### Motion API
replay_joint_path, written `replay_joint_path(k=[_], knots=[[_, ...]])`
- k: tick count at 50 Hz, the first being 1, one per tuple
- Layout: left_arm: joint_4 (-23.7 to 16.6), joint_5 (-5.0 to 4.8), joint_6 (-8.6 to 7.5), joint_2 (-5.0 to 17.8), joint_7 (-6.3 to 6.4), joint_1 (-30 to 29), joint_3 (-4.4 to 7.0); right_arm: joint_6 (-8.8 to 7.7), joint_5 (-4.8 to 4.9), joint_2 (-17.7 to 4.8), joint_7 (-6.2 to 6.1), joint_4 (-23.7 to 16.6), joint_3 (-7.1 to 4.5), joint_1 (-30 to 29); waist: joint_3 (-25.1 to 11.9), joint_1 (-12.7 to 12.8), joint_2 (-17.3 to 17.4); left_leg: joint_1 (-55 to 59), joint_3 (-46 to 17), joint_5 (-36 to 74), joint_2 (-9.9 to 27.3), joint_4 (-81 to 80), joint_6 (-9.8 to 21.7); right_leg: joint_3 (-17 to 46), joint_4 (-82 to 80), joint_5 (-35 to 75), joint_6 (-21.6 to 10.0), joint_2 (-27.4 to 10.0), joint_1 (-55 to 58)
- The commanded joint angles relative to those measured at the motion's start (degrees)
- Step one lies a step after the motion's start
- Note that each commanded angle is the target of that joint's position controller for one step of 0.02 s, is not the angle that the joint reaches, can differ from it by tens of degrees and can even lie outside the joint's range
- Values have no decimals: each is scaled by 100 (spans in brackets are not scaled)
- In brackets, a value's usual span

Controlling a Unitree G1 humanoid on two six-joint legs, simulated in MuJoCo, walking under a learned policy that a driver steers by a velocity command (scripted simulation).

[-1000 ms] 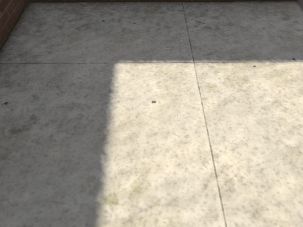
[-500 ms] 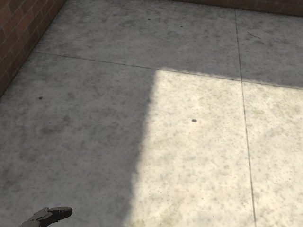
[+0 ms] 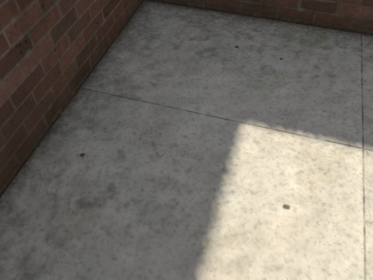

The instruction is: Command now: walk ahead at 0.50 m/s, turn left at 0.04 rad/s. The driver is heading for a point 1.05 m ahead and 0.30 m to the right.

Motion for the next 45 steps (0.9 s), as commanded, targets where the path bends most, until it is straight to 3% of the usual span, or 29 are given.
replay_joint_path(k=[1, 3, 7, 9, 10, 11, 12, 13, 14, 15, 16, 17, 19, 22, 25, 28, 33, 35, 36, 37, 38, 39, 40, 41, 42, 43, 44, 45], knots=[[-392, -80, -80, 921, 58, -253, 169, -55, 0, -81, 48, -365, 54, -350, 10, -93, -442, 464, 195, 1011, -116, -1116, -41, 706, -698, 1428, -790, -1337, -337], [-296, -134, -39, 982, 58, 32, 179, -48, 54, -88, 129, -459, 90, -742, 95, 71, -470, 589, 257, 1199, -233, -1579, -58, 706, -669, 1206, -776, -1423, -111], [-149, -125, 61, 1036, 57, 378, 183, -99, 99, -247, 244, -729, 96, -1286, 215, 188, -583, 401, 277, 668, -371, -2125, 110, 903, -216, 1305, -694, -1788, 728], [-141, -123, 125, 1153, 81, 308, 216, -136, 94, -417, 286, -720, 46, -1047, 74, -48, -715, 900, 360, 232, -513, -2347, 279, 922, 179, 2009, -575, -1888, 946], [-167, -136, 150, 1179, 90, 177, 217, -147, 71, -566, 279, -583, -32, -545, -214, -368, -735, 1667, 517, 228, -682, -2538, 411, 755, 735, 2902, -465, -1747, 910], [-214, -107, 159, 1048, 98, 129, 168, -151, 37, -876, 236, -298, -177, 403, -819, -771, -629, 3069, 459, 388, -642, -2470, 627, 513, 1795, 3254, -304, -1455, 477], [-408, 44, 133, 772, 111, 96, 50, -134, -43, -1369, 168, -105, -303, 1568, -1769, -1153, 127, 4898, -892, 781, 570, -2245, 1062, 187, 3722, 1568, -70, -1061, -783], [-411, -41, 0, 183, 54, 796, -117, -106, -24, -1583, 218, 16, -325, 1668, -2395, -753, 1640, 6482, -3416, -290, 1606, -2939, 1920, 344, 5375, -2209, 195, -165, -2928], [-355, -155, -91, 846, 27, 412, 35, -84, 17, -997, 215, -52, -182, 1627, -2086, -974, 974, 6284, -3499, -948, 1420, -3238, 1724, 893, 5949, -2344, 140, -478, -3586], [-534, -232, -140, 1030, 10, -130, 90, -82, 31, -812, 192, -120, -109, 1166, -1274, -916, 666, 5515, -2654, -716, 1218, -3363, 1485, 747, 5970, -1792, 85, -741, -3876], [-572, -189, -134, 945, 40, -374, 83, -79, 3, -732, 197, -187, -66, 762, -846, -726, 177, 4674, -2080, -180, 992, -3522, 1379, 603, 5732, -1286, 118, -997, -3652], [-597, -97, -98, 884, 62, -473, 108, -86, -32, -598, 219, -205, -31, 502, -524, -557, 67, 4004, -1687, 200, 805, -3728, 1341, 587, 5396, -992, 165, -1147, -3422], [-526, -127, 62, 665, 63, -213, 102, -154, -74, -450, 235, -168, -2, 340, -418, -277, 260, 3393, -1155, 339, 643, -4106, 1282, 645, 5089, -691, 215, -1312, -2919], [-606, -127, 207, 555, 90, -426, 100, -238, -96, -606, 186, 5, -59, 468, -144, -241, 159, 3121, -511, 685, 631, -4430, 1280, 756, 4644, -144, 328, -1316, -3178], [-733, -101, 207, 539, 57, -784, 118, -234, -114, -696, 109, 145, -79, 619, -21, -326, 102, 3257, 87, 964, 550, -4508, 1116, 872, 3838, 812, 368, -1193, -3400], [-905, -85, 181, 457, -27, -1284, 78, -228, -83, -763, 58, 225, -77, 678, 129, -494, 98, 3287, 624, 963, 440, -4586, 926, 584, 2914, 1567, 331, -1071, -3160], [-1342, -89, 192, 383, -187, -2036, 9, -86, 0, -892, 13, 493, -129, 1131, 401, -781, 25, 4331, 953, 1317, 767, -4275, 825, 279, 2178, 1182, 151, -976, -3494], [-1507, -96, 199, 448, -265, -2100, 31, 6, 42, -982, -11, 509, -161, 1096, 373, -701, 124, 4660, 1079, 2188, 881, -3874, 726, 57, 2058, 582, 2, -856, -3399], [-1549, -96, 205, 528, -292, -1983, 71, 48, 55, -1070, -39, 476, -184, 1009, 234, -587, 232, 4722, 1183, 3164, 883, -3531, 654, -136, 2040, 265, -99, -692, -3070], [-1539, -92, 222, 641, -301, -1704, 136, 94, 65, -1161, -75, 442, -210, 951, -11, -410, 376, 4746, 1276, 4214, 864, -3020, 576, -341, 2076, -40, -208, -471, -2572], [-1404, -106, 232, 833, -293, -1034, 257, 153, 67, -1207, -110, 412, -216, 872, -377, -23, 393, 4596, 1415, 4905, 743, -2100, 461, -486, 1912, -70, -362, -210, -1677], [-1168, -118, 243, 1203, -223, -63, 454, 166, 61, -1170, -143, 357, -185, 853, -883, 440, 210, 3833, 1530, 4446, 496, -776, 250, -257, 1614, 274, -602, -116, -126], [-1050, -118, 296, 1803, -82, 653, 629, 85, -94, -777, -127, 153, -54, 1029, -1484, 487, -845, 1881, 1574, 1586, 0, 1256, -53, 1818, 1551, 308, -1172, -1374, 1799], [-1213, -134, 238, 1956, -104, 428, 582, -152, -91, -313, -23, -60, 130, 1224, -2220, 54, -1661, 33, 438, -2632, -1155, 2856, -263, 4939, 526, -341, -2181, -2457, 3090], [-1238, -83, 222, 1499, -105, 490, 455, -361, 115, -777, 88, -165, 24, 635, -2045, 390, -1043, -633, -325, -2388, -785, 3078, -113, 4538, 281, -511, -1885, -2307, 3053], [-1256, -86, 191, 1205, -86, 260, 386, -454, 217, -823, 123, -266, 31, 307, -1338, 324, -773, -791, -210, -1929, -531, 2792, 19, 3594, 306, -221, -1636, -2077, 2342], [-1337, -97, 172, 1071, -87, -152, 340, -476, 115, -766, 80, -246, 29, 244, -837, 22, -214, -498, -168, -1530, -271, 2192, 31, 2953, 247, 260, -1427, -1813, 1369], [-1434, -74, 161, 862, -76, -465, 276, -424, -20, -863, 32, -231, -39, 219, -588, -172, -217, -91, -142, -1322, -116, 1724, -15, 2540, 133, 779, -1324, -1631, 659]])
